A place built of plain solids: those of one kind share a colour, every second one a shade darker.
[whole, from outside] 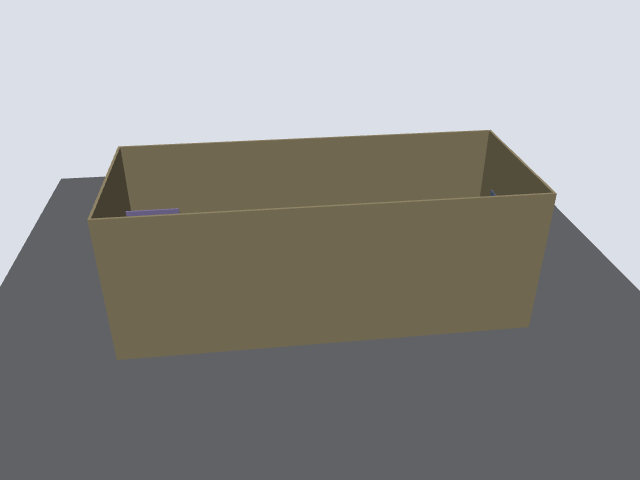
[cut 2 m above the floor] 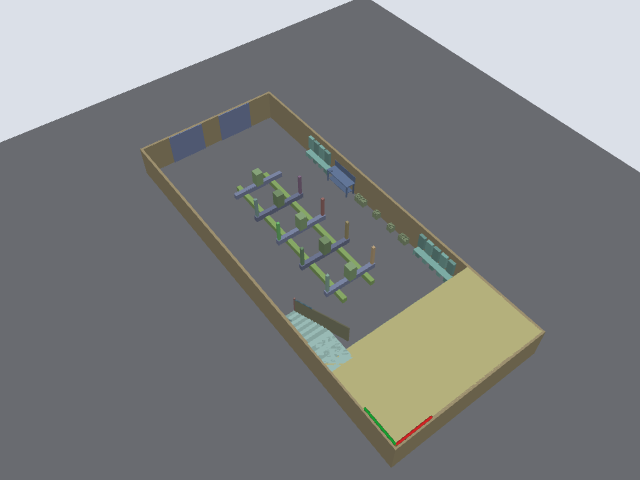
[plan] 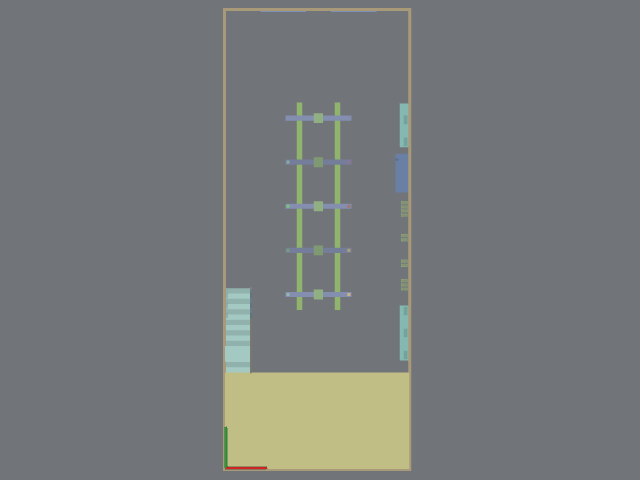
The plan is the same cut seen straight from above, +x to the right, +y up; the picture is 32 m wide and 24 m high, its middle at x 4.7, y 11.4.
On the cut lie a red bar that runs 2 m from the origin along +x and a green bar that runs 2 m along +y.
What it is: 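A boat hall 9.1 x 22.9 m, 8.5 m high; a lifeboat 13.0 m long and 4.5 m in beam on its cradle down the middle, its keel 1.58 m over the floor; a walk along either side; at the rear a crew gallery 4.8 m deep at 2.91 m over closed stores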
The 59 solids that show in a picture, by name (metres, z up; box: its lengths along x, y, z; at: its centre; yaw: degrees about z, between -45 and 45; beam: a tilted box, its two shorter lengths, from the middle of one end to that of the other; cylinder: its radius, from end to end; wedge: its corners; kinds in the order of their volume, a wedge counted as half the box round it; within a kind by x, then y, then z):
{
 "gal_1": {"box": [9.21, 4.83, 2.96], "at": [4.55, 2.37, 1.43]},
 "wall_1": {"box": [0.15, 23.15, 8.58], "at": [-0.07, 11.43, 4.24]},
 "wall_2": {"box": [9.41, 0.15, 8.58], "at": [4.55, -0.07, 4.24]},
 "wall_3": {"box": [9.41, 0.15, 8.58], "at": [4.55, 22.93, 4.24]},
 "wall_4": {"box": [0.15, 23.15, 8.58], "at": [9.19, 11.43, 4.24]},
 "stair_1": {"box": [1.25, 0.77, 2.79], "at": [0.57, 4.66, 1.34]},
 "stair_2": {"box": [1.25, 0.77, 2.62], "at": [0.57, 4.92, 1.26]},
 "stair_3": {"box": [1.25, 0.77, 2.44], "at": [0.57, 5.18, 1.17]},
 "stair_4": {"box": [1.25, 0.77, 2.27], "at": [0.57, 5.45, 1.09]},
 "stair_5": {"box": [1.25, 0.77, 2.1], "at": [0.57, 5.71, 1.0]},
 "stair_6": {"box": [1.25, 0.77, 1.93], "at": [0.57, 5.97, 0.92]},
 "stair_7": {"box": [1.25, 0.77, 1.76], "at": [0.57, 6.24, 0.83]},
 "stair_8": {"box": [1.25, 0.77, 1.59], "at": [0.57, 6.5, 0.74]},
 "stair_9": {"box": [1.25, 0.77, 1.42], "at": [0.57, 6.76, 0.66]},
 "stair_10": {"box": [1.25, 0.77, 1.25], "at": [0.57, 7.03, 0.57]},
 "stair_11": {"box": [1.25, 0.77, 1.08], "at": [0.57, 7.29, 0.49]},
 "stair_12": {"box": [1.25, 0.77, 0.91], "at": [0.57, 7.55, 0.4]},
 "stair_13": {"box": [1.25, 0.77, 0.73], "at": [0.57, 7.82, 0.32]},
 "stair_14": {"box": [1.25, 0.77, 0.56], "at": [0.57, 8.08, 0.23]},
 "stair_15": {"box": [1.25, 0.77, 0.39], "at": [0.57, 8.34, 0.15]},
 "stair_16": {"box": [1.25, 0.77, 0.22], "at": [0.57, 8.61, 0.06]},
 "beam_1": {"box": [0.28, 10.38, 0.39], "at": [3.67, 13.09, 0.14]},
 "beam_2": {"box": [0.28, 10.38, 0.39], "at": [5.57, 13.09, 0.14]},
 "cross_1": {"box": [3.3, 0.26, 0.35], "at": [4.62, 8.68, 0.47]},
 "cross_2": {"box": [3.3, 0.26, 0.35], "at": [4.62, 10.88, 0.47]},
 "cross_3": {"box": [3.3, 0.26, 0.35], "at": [4.62, 13.09, 0.47]},
 "cross_4": {"box": [3.3, 0.26, 0.35], "at": [4.62, 15.29, 0.47]},
 "cross_5": {"box": [3.3, 0.26, 0.35], "at": [4.62, 17.5, 0.47]},
 "sdoor_1": {"box": [2.28, 0.05, 5.25], "at": [2.86, 22.82, 2.58]},
 "sdoor_2": {"box": [2.28, 0.05, 5.25], "at": [6.38, 22.82, 2.58]},
 "keelblock_1": {"box": [0.46, 0.5, 0.94], "at": [4.62, 8.68, 1.11]},
 "keelblock_2": {"box": [0.46, 0.5, 0.94], "at": [4.62, 10.88, 1.11]},
 "keelblock_3": {"box": [0.46, 0.5, 0.94], "at": [4.62, 13.09, 1.11]},
 "keelblock_4": {"box": [0.46, 0.5, 0.94], "at": [4.62, 15.29, 1.11]},
 "keelblock_5": {"box": [0.46, 0.5, 0.94], "at": [4.62, 17.5, 1.11]},
 "screen_1": {"box": [0.12, 3.15, 2.15], "at": [1.55, 1.57, 3.93]},
 "kit_1": {"box": [0.42, 2.75, 0.04], "at": [8.9, 6.75, 0.43]},
 "kit_2": {"box": [0.42, 2.2, 0.04], "at": [8.9, 17.13, 0.43]},
 "kit_3": {"box": [0.19, 0.43, 0.9], "at": [8.98, 5.66, 1.17]},
 "kit_4": {"box": [0.19, 0.43, 0.9], "at": [8.98, 6.21, 1.17]},
 "kit_5": {"box": [0.19, 0.43, 0.9], "at": [8.98, 6.75, 1.17]},
 "kit_6": {"box": [0.19, 0.43, 0.9], "at": [8.98, 7.3, 1.17]},
 "kit_7": {"box": [0.19, 0.43, 0.9], "at": [8.98, 7.86, 1.17]},
 "kit_8": {"box": [0.19, 0.43, 0.9], "at": [8.98, 16.31, 1.17]},
 "kit_9": {"box": [0.19, 0.43, 0.9], "at": [8.98, 16.86, 1.17]},
 "kit_10": {"box": [0.19, 0.43, 0.9], "at": [8.98, 17.41, 1.17]},
 "kit_11": {"box": [0.19, 0.43, 0.9], "at": [8.98, 17.96, 1.17]},
 "stair_guard_panel_1": {"wedge": [[1.22, 4.73, 2.75], [1.22, 4.73, 3.84], [1.22, 8.99, -0.02], [1.22, 8.99, 1.07], [1.27, 4.73, 2.75], [1.27, 4.73, 3.84], [1.27, 8.99, -0.02], [1.27, 8.99, 1.07]]},
 "bench_1": {"box": [0.5, 1.75, 0.024], "at": [8.78, 14.74, 0.22]},
 "bench_2": {"box": [0.62, 1.95, 0.06], "at": [8.78, 14.74, 0.87]},
 "bench_3": {"box": [0.018, 1.95, 0.45], "at": [9.1, 14.74, 1.12]},
 "shore3e_1": {"box": [0.16, 0.16, 1.71], "at": [6.14, 15.29, 1.49]},
 "shore3w_1": {"box": [0.16, 0.16, 1.71], "at": [3.1, 15.29, 1.49]},
 "shore0e_1": {"box": [0.16, 0.16, 1.5], "at": [6.14, 8.68, 1.39]},
 "shore0w_1": {"box": [0.16, 0.16, 1.5], "at": [3.1, 8.68, 1.39]},
 "shore2e_1": {"box": [0.16, 0.16, 1.5], "at": [6.14, 13.09, 1.39]},
 "shore2w_1": {"box": [0.16, 0.16, 1.5], "at": [3.1, 13.09, 1.39]},
 "shore1e_1": {"box": [0.16, 0.16, 1.49], "at": [6.14, 10.88, 1.38]},
 "shore1w_1": {"box": [0.16, 0.16, 1.49], "at": [3.1, 10.88, 1.38]}
}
